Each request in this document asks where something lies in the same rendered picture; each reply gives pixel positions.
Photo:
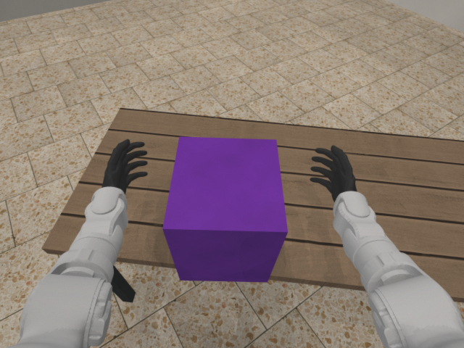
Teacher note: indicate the table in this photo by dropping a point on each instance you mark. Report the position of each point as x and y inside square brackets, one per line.
[414, 184]

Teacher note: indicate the robot left hand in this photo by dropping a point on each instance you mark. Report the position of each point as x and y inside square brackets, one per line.
[117, 172]

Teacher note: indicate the right robot upper arm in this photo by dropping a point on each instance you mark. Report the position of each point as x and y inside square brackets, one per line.
[414, 313]

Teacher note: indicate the robot right hand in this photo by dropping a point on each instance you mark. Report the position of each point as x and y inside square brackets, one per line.
[340, 176]

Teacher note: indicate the right robot forearm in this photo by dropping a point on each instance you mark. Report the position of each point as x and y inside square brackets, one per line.
[372, 253]

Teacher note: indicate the left robot upper arm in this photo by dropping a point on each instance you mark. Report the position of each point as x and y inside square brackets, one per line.
[68, 312]

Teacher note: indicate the carton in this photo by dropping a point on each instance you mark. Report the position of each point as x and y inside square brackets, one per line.
[225, 218]

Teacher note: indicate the left robot forearm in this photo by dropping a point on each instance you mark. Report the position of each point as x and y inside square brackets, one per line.
[96, 247]

